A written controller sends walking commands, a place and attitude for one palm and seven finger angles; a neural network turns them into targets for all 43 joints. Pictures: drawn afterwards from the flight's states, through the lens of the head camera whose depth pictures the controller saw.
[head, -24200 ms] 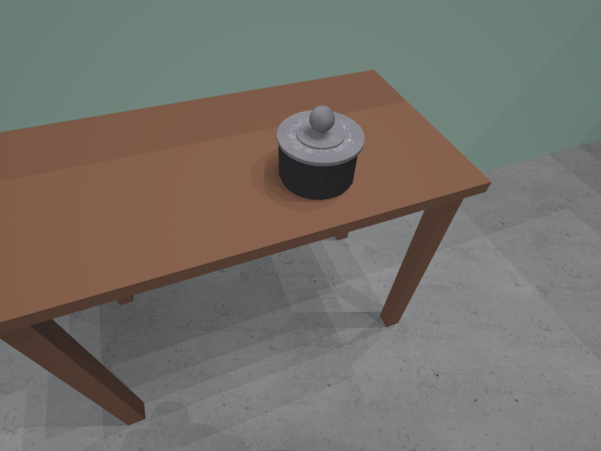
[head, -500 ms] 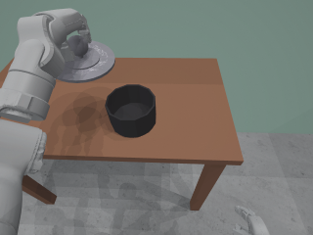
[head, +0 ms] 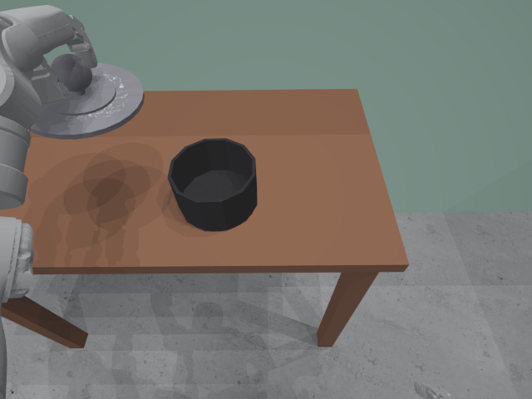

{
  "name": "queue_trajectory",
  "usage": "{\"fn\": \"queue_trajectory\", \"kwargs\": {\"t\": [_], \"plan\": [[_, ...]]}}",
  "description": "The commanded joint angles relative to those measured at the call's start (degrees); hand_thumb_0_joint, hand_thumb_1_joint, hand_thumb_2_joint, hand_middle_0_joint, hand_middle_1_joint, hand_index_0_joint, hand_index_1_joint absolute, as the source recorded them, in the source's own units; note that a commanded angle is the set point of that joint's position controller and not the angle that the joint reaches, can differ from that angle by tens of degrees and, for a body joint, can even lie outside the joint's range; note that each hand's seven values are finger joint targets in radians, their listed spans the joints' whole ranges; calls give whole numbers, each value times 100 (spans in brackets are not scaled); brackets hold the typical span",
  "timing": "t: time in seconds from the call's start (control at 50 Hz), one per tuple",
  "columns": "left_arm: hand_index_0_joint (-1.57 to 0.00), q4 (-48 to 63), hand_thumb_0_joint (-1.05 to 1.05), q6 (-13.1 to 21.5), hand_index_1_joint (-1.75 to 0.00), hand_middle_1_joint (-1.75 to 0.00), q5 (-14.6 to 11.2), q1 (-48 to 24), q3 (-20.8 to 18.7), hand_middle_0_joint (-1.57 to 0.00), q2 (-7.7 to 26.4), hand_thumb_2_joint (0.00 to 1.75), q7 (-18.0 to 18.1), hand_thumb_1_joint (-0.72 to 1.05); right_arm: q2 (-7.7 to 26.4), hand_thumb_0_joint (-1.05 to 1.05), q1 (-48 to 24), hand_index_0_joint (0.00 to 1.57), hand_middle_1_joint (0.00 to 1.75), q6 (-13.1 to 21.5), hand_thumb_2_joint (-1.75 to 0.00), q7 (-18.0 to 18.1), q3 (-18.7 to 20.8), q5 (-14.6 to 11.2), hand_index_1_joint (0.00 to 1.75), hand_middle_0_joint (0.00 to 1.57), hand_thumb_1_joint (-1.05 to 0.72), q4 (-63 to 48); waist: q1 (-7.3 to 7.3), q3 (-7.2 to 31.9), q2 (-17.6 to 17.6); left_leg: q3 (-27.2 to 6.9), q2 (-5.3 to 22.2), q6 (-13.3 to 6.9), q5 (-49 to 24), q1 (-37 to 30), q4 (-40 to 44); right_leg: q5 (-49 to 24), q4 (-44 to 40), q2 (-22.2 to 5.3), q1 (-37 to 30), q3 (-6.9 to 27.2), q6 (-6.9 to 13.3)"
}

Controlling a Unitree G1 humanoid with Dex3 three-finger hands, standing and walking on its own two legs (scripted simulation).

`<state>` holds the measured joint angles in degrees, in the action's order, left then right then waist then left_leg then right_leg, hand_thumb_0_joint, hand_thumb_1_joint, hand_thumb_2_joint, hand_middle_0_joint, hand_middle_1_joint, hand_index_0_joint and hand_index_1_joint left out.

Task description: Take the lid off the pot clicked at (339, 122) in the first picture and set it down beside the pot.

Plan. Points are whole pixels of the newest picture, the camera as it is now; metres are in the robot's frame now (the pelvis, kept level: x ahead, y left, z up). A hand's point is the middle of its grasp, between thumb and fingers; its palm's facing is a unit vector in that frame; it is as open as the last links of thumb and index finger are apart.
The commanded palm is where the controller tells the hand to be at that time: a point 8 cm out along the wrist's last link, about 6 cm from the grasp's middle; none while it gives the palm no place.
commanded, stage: move the lid sideways beside the pot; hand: left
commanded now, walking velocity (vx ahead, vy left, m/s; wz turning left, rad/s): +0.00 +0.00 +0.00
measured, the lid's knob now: (72, 73) +0.50 +0.27 +0.23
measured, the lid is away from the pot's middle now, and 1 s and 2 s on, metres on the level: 0.17 0.25 0.23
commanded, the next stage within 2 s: lower the lid onto the table in 0.72 s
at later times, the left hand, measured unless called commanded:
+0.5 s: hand (18, 86) +0.45 +0.32 +0.24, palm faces -0.28 -0.12 -0.95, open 8.2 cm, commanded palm +0.45 +0.33 +0.31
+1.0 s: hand out of the picture +0.45 +0.35 +0.23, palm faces -0.29 -0.15 -0.95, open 8.2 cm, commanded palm +0.45 +0.34 +0.30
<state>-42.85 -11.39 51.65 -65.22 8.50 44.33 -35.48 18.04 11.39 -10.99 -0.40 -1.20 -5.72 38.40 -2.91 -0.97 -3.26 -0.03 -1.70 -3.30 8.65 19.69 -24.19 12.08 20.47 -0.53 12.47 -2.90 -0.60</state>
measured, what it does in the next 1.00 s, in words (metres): stands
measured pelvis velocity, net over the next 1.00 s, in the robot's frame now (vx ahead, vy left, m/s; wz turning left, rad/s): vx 0.01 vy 0.00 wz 0.00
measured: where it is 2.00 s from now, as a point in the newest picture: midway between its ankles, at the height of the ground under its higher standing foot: outside the picture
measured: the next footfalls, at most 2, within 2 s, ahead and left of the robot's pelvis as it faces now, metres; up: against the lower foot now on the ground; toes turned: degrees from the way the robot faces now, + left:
none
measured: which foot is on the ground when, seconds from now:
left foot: down 0.00-1.00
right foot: down 0.00-1.00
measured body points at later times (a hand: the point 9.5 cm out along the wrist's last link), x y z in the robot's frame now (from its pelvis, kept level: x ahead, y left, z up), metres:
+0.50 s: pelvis +0.01 +0.00 +0.00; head +0.07 +0.00 +0.45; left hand +0.46 +0.32 +0.29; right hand +0.11 -0.27 -0.13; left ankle +0.04 +0.08 -0.74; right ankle -0.02 -0.13 -0.74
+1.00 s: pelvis +0.01 +0.00 +0.00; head +0.07 +0.00 +0.44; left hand +0.46 +0.35 +0.28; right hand +0.09 -0.27 -0.13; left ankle +0.04 +0.08 -0.74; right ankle -0.02 -0.13 -0.74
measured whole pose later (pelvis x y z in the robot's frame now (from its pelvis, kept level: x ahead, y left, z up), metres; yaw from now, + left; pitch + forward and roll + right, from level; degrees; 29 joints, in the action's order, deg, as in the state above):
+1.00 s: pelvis +0.01 +0.00 +0.00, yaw +0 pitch +6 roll -2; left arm -52.1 -5.4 53.1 -66.4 3.9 53.1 -36.0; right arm 18.2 12.5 -12.1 0.3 -1.4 -6.4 38.5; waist -3.4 -1.6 -2.4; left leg -0.7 -1.4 -3.5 10.1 22.5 -26.4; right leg 12.3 20.1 -0.1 13.9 -3.4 -0.8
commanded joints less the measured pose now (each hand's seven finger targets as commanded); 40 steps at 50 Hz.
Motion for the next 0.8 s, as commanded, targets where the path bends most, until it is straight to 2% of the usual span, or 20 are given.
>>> {"fn": "queue_trajectory", "kwargs": {"t": [0.0,0.06,0.08,0.1,0.14,0.16,0.2,0.24,0.28,0.32,0.4,0.44,0.52,0.56,0.6,0.64,0.68,0.7,0.72,0.78], "plan": [[-67,1159,0,62,-97,-116,119,-3278,-775,-117,1945,105,329,66,871,0,-290,20,30,173,-90,41,298,-3,30,20,-90,-674,73,2628,-100,-356,-79,-160,-1558,-2072,-12,-1119,-148,382,69,-39,300],[-67,1171,0,130,-97,-116,66,-3515,-431,-117,1554,105,318,66,823,0,-320,20,30,200,-90,80,278,-10,30,20,-90,-622,-8,2510,-373,-398,-81,-168,-1410,-2219,-25,-858,-229,402,345,-80,303],[-67,1103,0,139,-97,-116,24,-3404,-472,-117,1607,105,322,66,883,0,-215,20,30,211,-90,91,309,-11,30,20,-90,-569,-14,2503,-406,-429,-76,-158,-1463,-2256,-31,-859,-287,418,366,-114,317],[-67,1184,0,171,-97,-116,97,-3525,-722,-117,1948,105,337,66,877,0,-211,20,30,229,-90,103,284,11,30,20,-90,-576,35,2684,-280,-391,-68,-169,-1485,-2267,-20,-933,-226,407,218,-59,304],[-67,761,0,238,-97,-116,73,-3470,-552,-117,1765,105,297,66,852,0,-202,20,30,209,-90,128,251,-1,30,20,-90,-521,-1,2447,-109,-357,-92,-194,-1316,-2052,-31,-945,-244,393,245,-95,283],[-67,675,0,264,-97,-116,73,-3456,-625,-117,1884,105,295,66,871,0,-172,20,30,200,-90,127,257,-12,30,20,-90,-505,10,2428,-98,-343,-84,-195,-1288,-1997,-32,-973,-233,384,201,-80,281],[-67,985,0,306,-97,-116,90,-3765,-498,-117,1852,105,308,66,885,0,-201,20,30,207,-90,123,258,-6,30,20,-90,-498,-3,2650,-434,-360,-53,-146,-1447,-2238,-3,-912,-214,387,283,-93,292],[-67,689,0,354,-97,-116,101,-3750,-324,-117,1615,105,313,66,856,0,-140,20,30,224,-90,140,243,-17,30,20,-90,-418,-59,2422,-391,-391,-49,-164,-1312,-2206,-28,-766,-278,409,429,-127,299],[-67,564,0,400,-97,-116,52,-3657,-350,-117,1670,105,326,66,915,0,-61,20,30,231,-90,153,264,-19,30,20,-90,-369,-68,2446,-505,-384,-62,-150,-1355,-2180,-33,-836,-306,406,389,-142,320],[-67,665,0,506,-97,-116,154,-3767,-765,-117,2186,105,351,66,903,0,-45,20,30,252,-90,163,243,11,30,20,-90,-409,13,2742,-351,-385,-59,-180,-1578,-2221,-86,-1036,-215,403,181,-95,310],[-67,615,0,550,-97,-116,118,-3597,-698,-117,2114,105,301,66,902,0,-5,20,30,215,-90,128,266,11,30,20,-90,-397,-6,2718,-403,-404,-23,-170,-2117,-2307,-144,-1260,-186,404,254,-102,277],[-67,207,0,607,-97,-116,129,-3286,-831,-117,2275,105,290,66,915,0,66,20,30,167,-90,119,251,-10,30,20,-90,-391,-2,2474,-159,-324,-45,-198,-1856,-1996,-149,-1341,-183,393,167,-111,264],[-67,88,0,710,-97,-116,211,-3387,-963,-117,2571,105,302,66,934,0,136,20,30,106,-90,135,262,-14,30,20,-90,-411,-30,2582,-223,-255,-33,-227,-1946,-1949,-228,-1502,-132,376,54,-69,253],[-67,324,0,777,-97,-116,223,-3498,-1114,-117,2834,105,314,66,958,0,154,20,30,79,-90,131,271,-21,30,20,-90,-449,-4,2804,-441,-272,-26,-224,-2087,-2043,-253,-1544,-90,371,-8,-50,256],[-67,618,0,799,-97,-116,205,-3558,-1079,-117,2810,105,322,66,957,0,196,20,30,87,-90,125,297,-10,30,20,-90,-444,-31,2975,-670,-327,11,-216,-2517,-2329,-307,-1606,-104,388,79,-46,243],[-67,573,0,799,-97,-116,178,-3421,-1027,-117,2660,105,298,66,948,0,213,20,30,91,-90,117,308,-15,30,20,-90,-433,-49,2814,-681,-363,14,-226,-2466,-2360,-309,-1442,-166,411,254,-76,247],[-67,255,0,814,-97,-116,132,-2991,-1159,-117,2743,105,290,66,990,0,294,20,30,98,-90,118,327,-27,30,20,-90,-415,-28,2666,-572,-334,-2,-235,-2482,-2229,-322,-1522,-198,410,247,-87,256],[-67,502,0,818,-97,-116,150,-3102,-1299,-117,2953,105,300,66,989,0,266,20,30,67,-90,105,316,-18,30,20,-90,-448,-5,2830,-548,-347,15,-223,-2549,-2259,-314,-1551,-117,397,138,-65,243],[-67,652,0,816,-97,-116,142,-3221,-1136,-117,2750,105,281,66,965,0,194,20,30,63,-90,102,325,-6,30,20,-90,-461,-31,2871,-644,-336,-4,-242,-2568,-2320,-357,-1590,-136,388,196,-41,242],[-67,473,0,807,-97,-116,116,-2830,-1310,-117,2883,105,291,66,1001,0,266,20,30,57,-90,97,340,-11,30,20,-90,-445,-21,2762,-622,-323,-3,-241,-2740,-2246,-405,-1730,-145,399,224,-56,247]]}}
